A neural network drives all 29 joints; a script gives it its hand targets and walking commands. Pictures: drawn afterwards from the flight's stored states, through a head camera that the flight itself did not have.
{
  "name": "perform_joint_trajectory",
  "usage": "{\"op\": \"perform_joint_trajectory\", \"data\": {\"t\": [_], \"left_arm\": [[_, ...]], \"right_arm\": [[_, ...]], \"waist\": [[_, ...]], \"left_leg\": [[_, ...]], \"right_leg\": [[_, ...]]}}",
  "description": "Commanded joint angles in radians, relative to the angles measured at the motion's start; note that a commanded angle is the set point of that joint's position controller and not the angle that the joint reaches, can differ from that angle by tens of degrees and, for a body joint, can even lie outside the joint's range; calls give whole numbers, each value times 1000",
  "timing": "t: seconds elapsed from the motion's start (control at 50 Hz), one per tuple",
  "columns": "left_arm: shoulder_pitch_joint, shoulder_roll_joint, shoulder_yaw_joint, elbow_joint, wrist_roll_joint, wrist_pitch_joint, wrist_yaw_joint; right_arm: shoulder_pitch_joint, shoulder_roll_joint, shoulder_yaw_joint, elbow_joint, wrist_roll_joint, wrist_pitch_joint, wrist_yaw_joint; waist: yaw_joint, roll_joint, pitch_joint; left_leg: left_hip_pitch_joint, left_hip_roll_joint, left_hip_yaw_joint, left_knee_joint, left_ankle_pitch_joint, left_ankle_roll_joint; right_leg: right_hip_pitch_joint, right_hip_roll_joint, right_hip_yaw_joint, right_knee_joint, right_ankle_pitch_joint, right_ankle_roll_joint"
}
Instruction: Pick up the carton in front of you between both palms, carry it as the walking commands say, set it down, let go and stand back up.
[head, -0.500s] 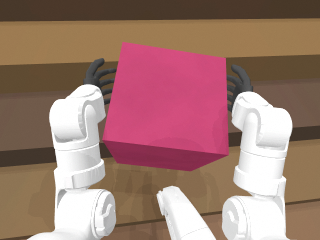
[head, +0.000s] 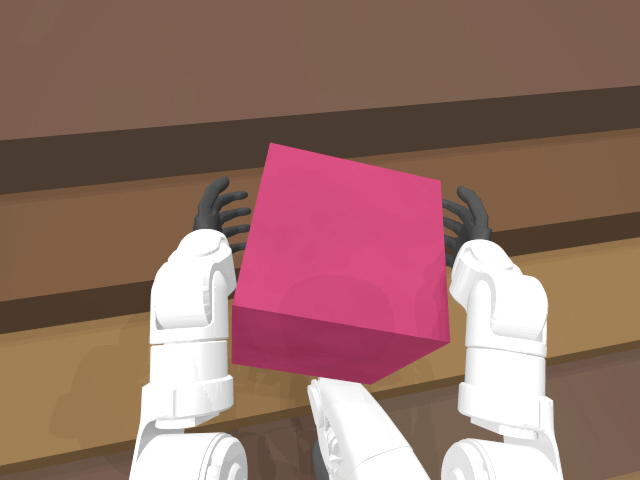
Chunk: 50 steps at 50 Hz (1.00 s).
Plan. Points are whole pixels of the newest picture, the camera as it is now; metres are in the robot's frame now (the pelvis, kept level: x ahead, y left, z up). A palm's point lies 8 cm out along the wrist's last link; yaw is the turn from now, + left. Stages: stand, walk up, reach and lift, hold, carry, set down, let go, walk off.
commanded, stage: carry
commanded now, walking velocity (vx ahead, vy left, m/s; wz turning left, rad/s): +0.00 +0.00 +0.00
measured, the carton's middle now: (327, 280) +0.37 -0.06 -0.02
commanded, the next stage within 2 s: none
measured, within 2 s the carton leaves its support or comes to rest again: neither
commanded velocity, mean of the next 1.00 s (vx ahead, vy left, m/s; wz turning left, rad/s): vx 0.00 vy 0.00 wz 0.00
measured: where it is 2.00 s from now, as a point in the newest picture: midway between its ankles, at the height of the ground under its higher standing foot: (253, 220)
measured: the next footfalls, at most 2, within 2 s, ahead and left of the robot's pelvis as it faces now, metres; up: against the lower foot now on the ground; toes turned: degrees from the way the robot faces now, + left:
right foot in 0.02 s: +0.16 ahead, -0.04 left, +0.16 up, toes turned +2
left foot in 0.30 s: +0.45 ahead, +0.09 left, +0.32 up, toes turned +1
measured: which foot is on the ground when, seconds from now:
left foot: down 0.00-0.00, up 0.02-0.28, down 0.30-0.74, up 0.76-1.00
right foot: up 0.00-0.00, down 0.02-0.30, up 0.32-0.58, down 0.60-1.00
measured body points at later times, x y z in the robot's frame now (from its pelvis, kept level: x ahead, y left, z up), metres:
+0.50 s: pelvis +0.37 +0.05 +0.26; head +0.41 +0.03 +0.71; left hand +0.78 +0.13 +0.39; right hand +0.73 -0.16 +0.39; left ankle +0.41 +0.09 -0.45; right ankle +0.31 -0.08 -0.25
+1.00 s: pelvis +0.56 +0.03 +0.29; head +0.60 +0.02 +0.74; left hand +0.93 +0.20 +0.41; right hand +0.96 -0.10 +0.41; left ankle +0.66 +0.13 -0.26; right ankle +0.42 -0.06 -0.45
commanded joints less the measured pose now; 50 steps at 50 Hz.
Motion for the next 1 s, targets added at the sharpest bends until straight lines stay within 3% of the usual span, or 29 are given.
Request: {"op": "perform_joint_trajectory", "data": {"t": [0.0,0.02,0.04,0.06,0.08,0.12,0.14,0.2,0.24,0.28,0.3,0.32,0.34,0.4,0.44,0.5,0.56,0.6,0.7,0.72,0.74,0.76,0.78,0.84,0.88,0.9,0.92,0.94,0.98], "left_arm": [[-24,-665,-427,322,-71,27,-177],[-29,-687,-421,308,-76,6,-181],[-84,-693,-396,292,-57,-8,-179],[-127,-732,-405,324,-81,-10,-183],[-241,-805,-497,255,-163,-9,-189],[-622,-945,-744,-46,-434,28,-198],[-817,-989,-838,-157,-557,55,-214],[-1012,-982,-855,-209,-744,125,-289],[-1009,-959,-770,-119,-754,165,-310],[-986,-949,-734,-56,-751,193,-316],[-1059,-960,-706,-32,-730,216,-319],[-1008,-955,-651,45,-695,249,-317],[-904,-944,-619,124,-652,261,-305],[-865,-909,-500,120,-529,303,-285],[-841,-858,-424,143,-442,305,-256],[-829,-796,-348,192,-325,271,-213],[-879,-785,-354,195,-293,256,-186],[-933,-808,-374,180,-296,248,-173],[-989,-899,-472,123,-387,257,-186],[-960,-919,-492,115,-418,261,-194],[-933,-953,-523,119,-441,264,-203],[-910,-949,-509,131,-456,262,-205],[-860,-944,-505,175,-477,282,-213],[-1069,-1012,-585,55,-616,285,-251],[-1216,-1032,-626,-22,-690,274,-277],[-1257,-1065,-627,-65,-724,268,-284],[-1260,-1079,-615,-70,-732,270,-292],[-1238,-1089,-595,-56,-721,270,-298],[-1152,-1082,-585,-29,-668,271,-295]], "right_arm": [[-469,1104,799,284,420,63,405],[-549,1114,766,309,409,56,425],[-600,1114,753,332,459,35,438],[-653,1095,768,319,451,32,442],[-631,1099,759,312,431,41,434],[-534,1049,696,225,390,77,387],[-486,981,648,165,342,99,347],[-557,807,503,89,162,167,236],[-608,723,464,79,106,194,191],[-659,722,498,44,118,219,182],[-696,728,511,28,125,229,187],[-642,763,535,65,172,245,194],[-613,810,561,126,201,267,212],[-886,1004,659,20,380,320,262],[-1014,1109,698,39,500,341,301],[-1104,1175,651,166,555,336,354],[-1099,1207,563,280,529,319,381],[-1068,1214,516,337,497,313,389],[-949,1178,472,338,420,312,370],[-899,1153,483,328,412,306,361],[-853,1120,484,326,408,304,351],[-855,1109,477,313,402,310,342],[-780,1082,466,359,372,313,321],[-797,993,418,315,277,315,270],[-829,928,408,247,227,316,239],[-879,926,416,191,223,315,231],[-905,913,417,150,215,308,220],[-905,901,439,133,217,305,211],[-923,970,538,107,278,305,208]], "waist": [[350,-133,-639],[444,-350,-650],[355,-295,-716],[464,-256,-583],[487,-54,-430],[403,265,-397],[307,318,-403],[208,-129,-368],[184,-206,-533],[47,-224,-713],[-24,75,-735],[28,195,-817],[64,80,-900],[108,-97,-658],[145,-116,-574],[143,-130,-515],[140,138,-624],[138,152,-631],[166,87,-674],[206,91,-680],[216,-62,-592],[253,-294,-551],[293,-217,-601],[368,-33,-587],[311,-16,-533],[225,-89,-499],[179,-111,-474],[186,-112,-429],[158,-281,-622]], "left_leg": [[-472,108,-88,380,752,-89],[-539,-4,-7,974,-440,-130],[-759,-118,-123,1541,-724,-151],[-1049,-167,-110,1751,-840,-97],[-1275,-181,-107,1867,-829,-42],[-1305,-107,-12,1721,-728,25],[-1099,-53,43,1416,-663,20],[-690,66,221,1003,-569,21],[-77,2,269,691,-304,65],[219,16,152,379,-24,94],[315,138,-28,39,355,259],[428,359,-365,38,1091,389],[457,440,-473,59,1190,418],[313,310,-392,11,478,252],[260,251,-253,-13,396,180],[167,244,-159,-51,643,133],[178,236,-59,-72,910,109],[345,246,-70,-89,910,120],[558,190,31,161,1195,23],[450,174,56,320,925,29],[8,68,105,564,8,0],[-603,-55,141,1008,-702,-75],[-1007,-68,37,1341,-897,-71],[-1454,-65,-36,1704,-926,30],[-1295,-4,20,1559,-850,36],[-1107,95,48,1323,-772,31],[-897,139,95,1167,-678,19],[-660,132,219,889,-643,27],[-211,10,325,744,-388,70]], "right_leg": [[1280,-67,9,-907,944,-40],[1313,-186,236,-1149,1202,-227],[1517,-378,542,-883,1978,-373],[1617,-366,515,-960,2125,-316],[1619,-398,560,-979,1962,-285],[1484,-336,473,-1019,1532,-178],[1252,-275,337,-1086,1325,-113],[817,-162,180,-1303,1304,-86],[605,-228,121,-1294,1782,-95],[693,-288,99,-939,1932,-30],[635,-129,83,-368,966,70],[486,2,126,139,281,117],[384,15,279,404,309,97],[155,-44,261,389,377,-2],[125,-79,195,290,404,-32],[228,-113,75,-99,358,-35],[358,-111,-16,-271,453,-57],[234,-118,-1,-319,325,-60],[611,-42,-89,-1349,825,17],[846,-113,-56,-1651,1069,27],[1185,-220,62,-1719,1384,-24],[1610,-406,194,-1221,2268,-157],[1842,-530,240,-1055,2470,-242],[1893,-505,352,-1044,1812,-221],[1598,-471,264,-1157,1307,-177],[1343,-427,225,-1235,987,-148],[1121,-388,185,-1332,949,-148],[916,-345,99,-1429,1031,-153],[896,-346,-14,-1204,2095,-134]]}}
